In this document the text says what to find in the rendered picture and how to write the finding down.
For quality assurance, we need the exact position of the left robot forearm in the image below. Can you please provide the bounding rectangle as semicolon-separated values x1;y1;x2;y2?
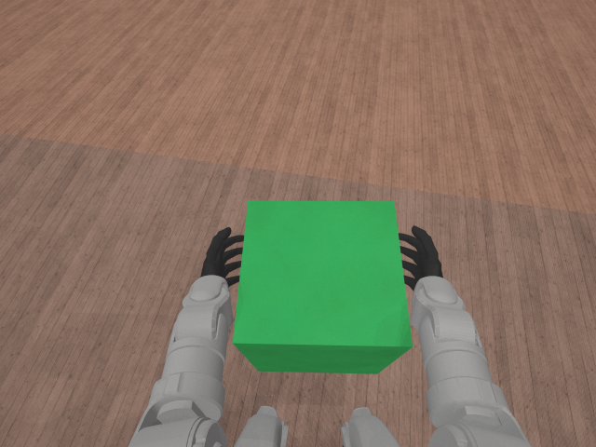
129;275;234;444

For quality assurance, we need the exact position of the right robot hand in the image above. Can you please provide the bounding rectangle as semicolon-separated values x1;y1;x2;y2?
399;225;443;291

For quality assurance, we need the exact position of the right robot upper arm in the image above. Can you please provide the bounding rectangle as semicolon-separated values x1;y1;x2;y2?
428;422;531;447

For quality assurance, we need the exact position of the left robot upper arm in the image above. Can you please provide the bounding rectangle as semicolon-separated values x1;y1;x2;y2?
129;416;228;447

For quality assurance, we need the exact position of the left robot hand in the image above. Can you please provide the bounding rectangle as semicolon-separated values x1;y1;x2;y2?
200;227;244;287

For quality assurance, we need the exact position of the right robot shin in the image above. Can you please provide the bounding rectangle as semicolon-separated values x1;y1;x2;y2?
348;407;372;424

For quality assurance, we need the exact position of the carton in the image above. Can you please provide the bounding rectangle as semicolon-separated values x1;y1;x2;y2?
233;201;413;374

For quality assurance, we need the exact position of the right robot forearm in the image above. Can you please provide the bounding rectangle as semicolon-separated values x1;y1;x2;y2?
410;276;532;447

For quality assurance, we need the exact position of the left robot thigh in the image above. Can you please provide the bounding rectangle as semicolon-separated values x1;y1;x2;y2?
234;413;289;447

